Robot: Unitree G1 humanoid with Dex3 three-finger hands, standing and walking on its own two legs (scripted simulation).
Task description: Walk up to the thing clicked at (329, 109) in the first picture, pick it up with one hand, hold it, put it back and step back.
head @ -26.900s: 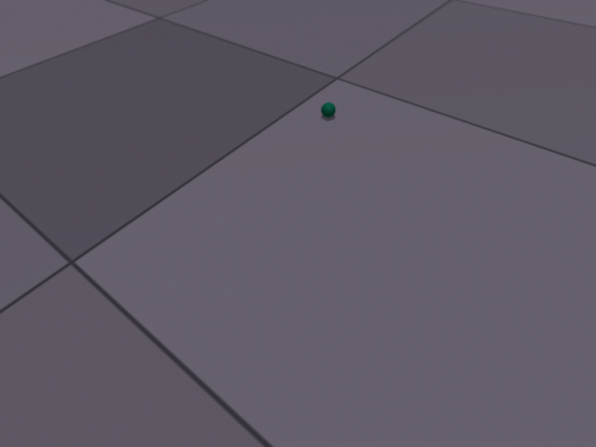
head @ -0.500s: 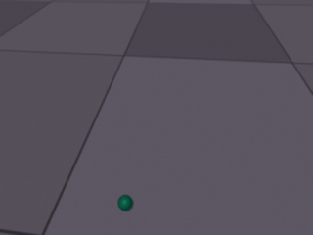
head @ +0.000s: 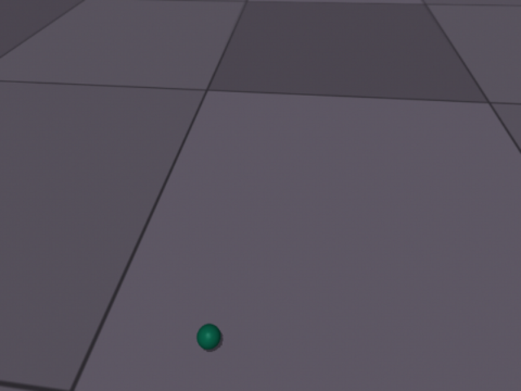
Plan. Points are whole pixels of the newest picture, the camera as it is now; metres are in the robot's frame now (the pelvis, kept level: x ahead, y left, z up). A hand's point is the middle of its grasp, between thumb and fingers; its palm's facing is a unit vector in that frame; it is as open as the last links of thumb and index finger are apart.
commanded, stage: stand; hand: left
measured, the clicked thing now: (208, 336) +0.46 +0.23 -0.74
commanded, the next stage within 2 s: walk up in 0.76 s
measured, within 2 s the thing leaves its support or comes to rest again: neither
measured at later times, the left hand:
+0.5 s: hand out of the picture +0.08 +0.26 -0.16, palm faces -0.02 -0.94 -0.35, open 7.4 cm
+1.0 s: hand out of the picture +0.08 +0.26 -0.16, palm faces -0.02 -0.94 -0.35, open 7.4 cm
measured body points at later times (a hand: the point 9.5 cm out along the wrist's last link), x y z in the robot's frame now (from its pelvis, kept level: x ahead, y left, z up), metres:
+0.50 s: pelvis +0.00 +0.00 +0.00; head +0.01 +0.00 +0.45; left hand +0.08 +0.30 -0.13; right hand +0.08 -0.30 -0.13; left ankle -0.02 +0.13 -0.75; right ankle +0.00 -0.13 -0.75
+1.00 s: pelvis +0.01 +0.01 +0.00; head +0.02 +0.00 +0.45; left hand +0.08 +0.31 -0.13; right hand +0.07 -0.30 -0.14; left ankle -0.02 +0.13 -0.75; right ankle +0.00 -0.13 -0.75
